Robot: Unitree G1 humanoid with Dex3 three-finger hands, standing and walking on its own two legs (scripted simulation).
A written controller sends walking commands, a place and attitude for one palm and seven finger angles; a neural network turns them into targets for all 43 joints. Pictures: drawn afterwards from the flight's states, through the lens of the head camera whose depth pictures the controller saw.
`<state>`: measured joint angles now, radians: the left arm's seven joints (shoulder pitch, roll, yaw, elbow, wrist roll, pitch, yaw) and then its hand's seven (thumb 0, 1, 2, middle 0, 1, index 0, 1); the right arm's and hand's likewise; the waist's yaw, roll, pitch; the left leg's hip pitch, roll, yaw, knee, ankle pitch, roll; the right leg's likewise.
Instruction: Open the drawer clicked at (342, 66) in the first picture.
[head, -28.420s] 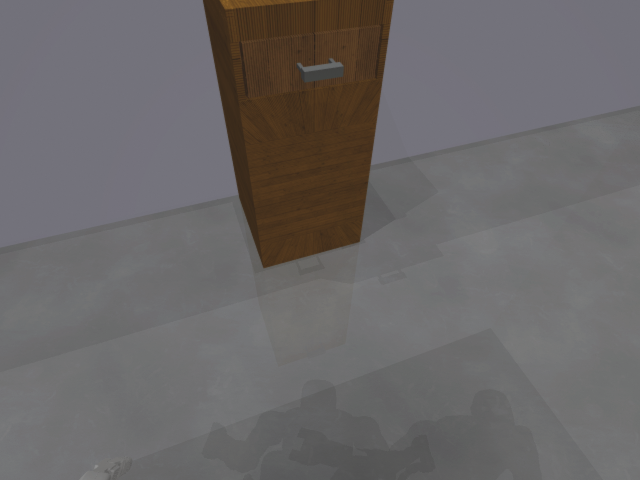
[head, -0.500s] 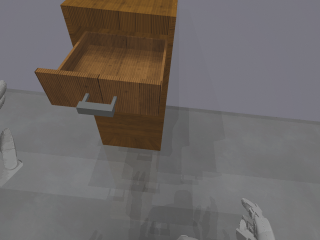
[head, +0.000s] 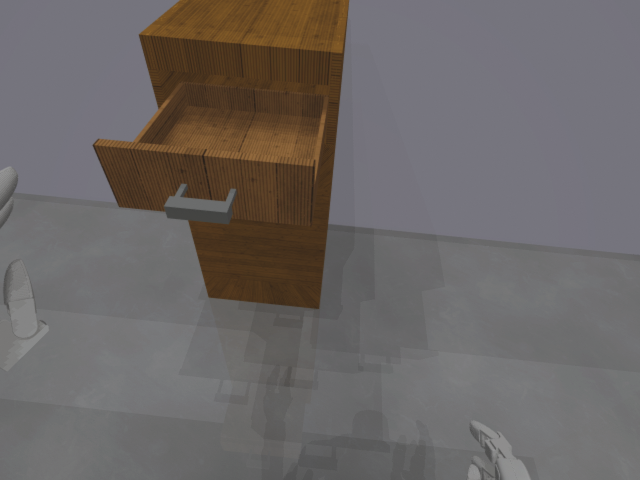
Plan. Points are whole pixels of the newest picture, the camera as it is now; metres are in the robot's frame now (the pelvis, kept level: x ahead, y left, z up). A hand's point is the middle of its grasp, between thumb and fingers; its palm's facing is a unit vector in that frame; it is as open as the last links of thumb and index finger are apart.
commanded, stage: stop stepping back and stand still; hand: left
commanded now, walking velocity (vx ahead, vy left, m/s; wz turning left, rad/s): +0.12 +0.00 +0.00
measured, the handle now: (203, 200) +0.55 +0.22 +0.03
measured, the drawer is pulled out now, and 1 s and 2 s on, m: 0.30 0.30 0.30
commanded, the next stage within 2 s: let the arm hang, fingers relaxed in 0.22 s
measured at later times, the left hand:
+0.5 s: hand (150, 436) +0.20 +0.22 -0.06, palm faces +0.11 -0.92 -0.38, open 7.4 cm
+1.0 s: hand out of the picture -0.04 +0.19 -0.16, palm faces +0.04 -0.96 -0.28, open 7.3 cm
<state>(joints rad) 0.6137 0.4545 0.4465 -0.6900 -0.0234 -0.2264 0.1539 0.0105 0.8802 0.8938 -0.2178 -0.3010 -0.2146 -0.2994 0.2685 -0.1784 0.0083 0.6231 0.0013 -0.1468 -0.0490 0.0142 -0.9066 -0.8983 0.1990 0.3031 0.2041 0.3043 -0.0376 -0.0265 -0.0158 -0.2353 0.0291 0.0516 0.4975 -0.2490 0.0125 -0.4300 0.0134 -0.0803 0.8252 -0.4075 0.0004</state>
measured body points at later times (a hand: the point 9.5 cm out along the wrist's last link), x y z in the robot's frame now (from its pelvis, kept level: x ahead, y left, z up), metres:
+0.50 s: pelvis +0.00 -0.01 -0.02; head +0.01 -0.02 +0.43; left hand +0.19 +0.27 -0.04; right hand +0.14 -0.25 -0.13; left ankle +0.02 +0.10 -0.74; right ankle +0.01 -0.14 -0.74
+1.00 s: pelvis -0.01 -0.02 +0.00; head +0.01 -0.03 +0.45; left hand -0.05 +0.24 -0.14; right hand +0.00 -0.25 -0.16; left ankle +0.02 +0.10 -0.74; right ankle +0.01 -0.14 -0.74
